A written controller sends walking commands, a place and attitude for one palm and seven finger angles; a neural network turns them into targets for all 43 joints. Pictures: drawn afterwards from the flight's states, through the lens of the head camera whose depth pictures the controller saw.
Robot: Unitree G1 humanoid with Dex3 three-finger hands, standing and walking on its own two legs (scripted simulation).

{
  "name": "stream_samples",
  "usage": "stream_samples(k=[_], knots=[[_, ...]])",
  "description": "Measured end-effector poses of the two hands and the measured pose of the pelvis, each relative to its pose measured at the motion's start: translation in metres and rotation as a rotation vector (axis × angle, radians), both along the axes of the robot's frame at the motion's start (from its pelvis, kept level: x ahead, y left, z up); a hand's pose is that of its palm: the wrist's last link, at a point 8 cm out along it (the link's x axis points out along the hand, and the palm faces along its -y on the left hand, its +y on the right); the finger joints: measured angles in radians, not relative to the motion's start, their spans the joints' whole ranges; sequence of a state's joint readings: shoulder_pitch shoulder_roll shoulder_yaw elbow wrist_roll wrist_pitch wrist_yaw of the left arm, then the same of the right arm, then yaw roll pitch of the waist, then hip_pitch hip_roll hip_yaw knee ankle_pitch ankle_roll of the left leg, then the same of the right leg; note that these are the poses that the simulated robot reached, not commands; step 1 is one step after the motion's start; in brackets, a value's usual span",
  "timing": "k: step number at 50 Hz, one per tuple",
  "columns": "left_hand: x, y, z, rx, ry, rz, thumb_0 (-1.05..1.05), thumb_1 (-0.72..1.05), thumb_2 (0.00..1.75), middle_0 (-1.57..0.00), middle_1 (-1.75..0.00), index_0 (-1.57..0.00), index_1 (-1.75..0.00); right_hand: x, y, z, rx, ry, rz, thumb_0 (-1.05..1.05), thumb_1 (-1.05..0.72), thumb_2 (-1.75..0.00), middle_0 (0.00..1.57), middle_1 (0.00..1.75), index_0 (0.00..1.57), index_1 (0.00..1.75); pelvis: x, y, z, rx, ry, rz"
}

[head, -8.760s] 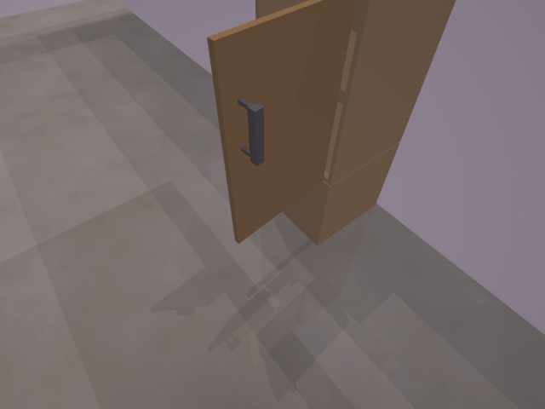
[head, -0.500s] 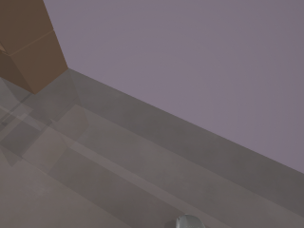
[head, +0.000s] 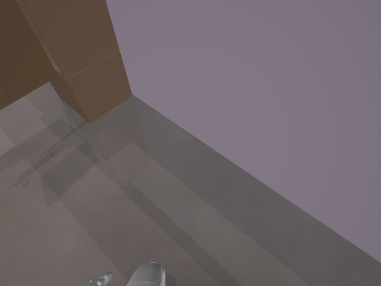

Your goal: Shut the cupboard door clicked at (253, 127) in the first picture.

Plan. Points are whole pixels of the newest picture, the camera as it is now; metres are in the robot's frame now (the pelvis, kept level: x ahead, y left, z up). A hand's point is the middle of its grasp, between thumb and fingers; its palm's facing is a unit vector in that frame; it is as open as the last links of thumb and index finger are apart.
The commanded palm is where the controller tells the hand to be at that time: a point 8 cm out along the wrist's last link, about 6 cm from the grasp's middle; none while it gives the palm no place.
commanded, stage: walk to a spot facing it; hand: left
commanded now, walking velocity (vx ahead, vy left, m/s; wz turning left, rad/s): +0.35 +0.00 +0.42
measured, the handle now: out of the picture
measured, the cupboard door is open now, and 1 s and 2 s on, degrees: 95 95 95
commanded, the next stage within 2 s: turn to face it in 1.18 s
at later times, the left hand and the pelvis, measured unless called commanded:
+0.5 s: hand (97, 270) +0.18 +0.24 -0.18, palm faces +0.25 -0.96 -0.14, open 7.4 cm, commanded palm none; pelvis +0.21 +0.07 +0.00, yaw +11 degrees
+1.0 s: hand (120, 158) +0.50 +0.24 -0.16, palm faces +0.23 -0.96 -0.16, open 7.3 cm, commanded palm none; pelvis +0.43 +0.06 -0.01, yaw +16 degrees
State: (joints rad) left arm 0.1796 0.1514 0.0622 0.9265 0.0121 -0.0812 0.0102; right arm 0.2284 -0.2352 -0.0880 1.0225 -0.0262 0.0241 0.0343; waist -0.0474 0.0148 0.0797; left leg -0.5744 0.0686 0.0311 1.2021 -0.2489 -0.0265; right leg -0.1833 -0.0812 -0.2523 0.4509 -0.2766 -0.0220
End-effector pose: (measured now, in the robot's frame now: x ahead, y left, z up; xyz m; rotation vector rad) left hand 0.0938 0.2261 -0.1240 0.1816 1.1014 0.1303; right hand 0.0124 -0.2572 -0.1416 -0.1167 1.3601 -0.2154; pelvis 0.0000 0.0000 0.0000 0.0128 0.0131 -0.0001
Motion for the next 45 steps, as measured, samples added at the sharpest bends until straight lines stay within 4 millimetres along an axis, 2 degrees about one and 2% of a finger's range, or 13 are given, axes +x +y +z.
stream_samples(k=[4, 7, 13, 15, 17, 19, 23, 30, 34, 38, 42, 43, 45], knots=[[-0.031, 0.015, -0.003, 0.028, 0.107, 0.093, -0.02, 0.95, 0.90, -0.20, -0.30, -0.20, -0.30, 0.095, -0.004, 0.010, -0.014, -0.112, 0.112, 0.01, -0.92, -0.90, 0.20, 0.30, 0.20, 0.29, 0.029, -0.004, 0.002, -0.006, 0.007, 0.054], [-0.057, 0.019, -0.009, 0.018, 0.216, 0.150, -0.01, 0.94, 0.90, -0.20, -0.30, -0.20, -0.30, 0.166, 0.009, 0.016, -0.010, -0.190, 0.201, 0.01, -0.92, -0.90, 0.20, 0.30, 0.20, 0.29, 0.053, -0.001, 0.000, -0.011, 0.006, 0.083], [-0.096, 0.016, -0.022, -0.053, 0.431, 0.268, 0.00, 0.92, 0.90, -0.19, -0.30, -0.20, -0.30, 0.293, 0.067, 0.018, 0.009, -0.314, 0.372, 0.01, -0.92, -0.90, 0.20, 0.30, 0.20, 0.29, 0.109, 0.023, -0.012, -0.010, -0.003, 0.129], [-0.097, 0.019, -0.030, -0.087, 0.492, 0.293, 0.00, 0.91, 0.90, -0.19, -0.30, -0.20, -0.30, 0.325, 0.088, 0.015, 0.007, -0.363, 0.404, 0.01, -0.91, -0.90, 0.20, 0.30, 0.20, 0.29, 0.131, 0.037, -0.022, -0.018, -0.005, 0.134], [-0.086, 0.026, -0.037, -0.111, 0.519, 0.309, 0.00, 0.91, 0.90, -0.20, -0.30, -0.20, -0.30, 0.342, 0.103, 0.012, 0.001, -0.388, 0.411, 0.01, -0.91, -0.90, 0.20, 0.30, 0.20, 0.29, 0.147, 0.048, -0.027, -0.022, -0.011, 0.154], [-0.058, 0.036, -0.041, -0.113, 0.484, 0.318, 0.01, 0.91, 0.90, -0.20, -0.30, -0.20, -0.30, 0.343, 0.111, 0.012, -0.006, -0.357, 0.408, 0.00, -0.91, -0.90, 0.20, 0.30, 0.20, 0.29, 0.161, 0.054, -0.023, -0.020, -0.018, 0.163], [0.026, 0.058, -0.037, -0.111, 0.323, 0.305, 0.01, 0.91, 0.90, -0.19, -0.30, -0.20, -0.30, 0.323, 0.117, 0.013, -0.013, -0.227, 0.377, 0.00, -0.91, -0.89, 0.20, 0.30, 0.20, 0.29, 0.191, 0.065, -0.009, -0.024, -0.030, 0.186], [0.174, 0.085, -0.021, -0.095, 0.091, 0.229, 0.01, 0.92, 0.90, -0.19, -0.30, -0.20, -0.30, 0.288, 0.093, 0.020, -0.066, -0.045, 0.249, -0.01, -0.95, -0.89, 0.20, 0.30, 0.21, 0.30, 0.247, 0.077, 0.003, -0.021, -0.036, 0.200], [0.251, 0.092, -0.013, -0.076, 0.011, 0.172, 0.01, 0.92, 0.90, -0.19, -0.30, -0.20, -0.30, 0.267, 0.089, 0.018, -0.058, 0.075, 0.192, 0.00, -0.93, -0.90, 0.20, 0.30, 0.21, 0.29, 0.282, 0.076, 0.002, -0.013, -0.034, 0.204], [0.326, 0.091, -0.008, -0.053, -0.046, 0.111, 0.01, 0.91, 0.90, -0.19, -0.30, -0.20, -0.30, 0.255, 0.090, 0.012, -0.028, 0.192, 0.136, 0.00, -0.92, -0.90, 0.20, 0.30, 0.20, 0.29, 0.322, 0.071, -0.004, -0.002, -0.026, 0.205], [0.395, 0.082, -0.009, -0.030, -0.114, 0.075, 0.01, 0.91, 0.90, -0.19, -0.30, -0.20, -0.30, 0.258, 0.091, 0.002, 0.015, 0.308, 0.099, 0.01, -0.92, -0.90, 0.20, 0.30, 0.20, 0.29, 0.367, 0.062, -0.017, 0.005, -0.023, 0.220], [0.406, 0.080, -0.009, -0.023, -0.135, 0.080, 0.01, 0.91, 0.90, -0.19, -0.30, -0.20, -0.30, 0.264, 0.091, -0.002, 0.026, 0.332, 0.096, 0.01, -0.91, -0.90, 0.20, 0.30, 0.20, 0.29, 0.377, 0.060, -0.019, 0.003, -0.028, 0.226], [0.415, 0.075, -0.008, -0.022, -0.147, 0.103, 0.00, 0.91, 0.90, -0.19, -0.30, -0.20, -0.30, 0.287, 0.090, -0.004, 0.041, 0.344, 0.104, 0.01, -0.91, -0.89, 0.20, 0.30, 0.20, 0.29, 0.393, 0.056, -0.019, 0.001, -0.042, 0.246]])
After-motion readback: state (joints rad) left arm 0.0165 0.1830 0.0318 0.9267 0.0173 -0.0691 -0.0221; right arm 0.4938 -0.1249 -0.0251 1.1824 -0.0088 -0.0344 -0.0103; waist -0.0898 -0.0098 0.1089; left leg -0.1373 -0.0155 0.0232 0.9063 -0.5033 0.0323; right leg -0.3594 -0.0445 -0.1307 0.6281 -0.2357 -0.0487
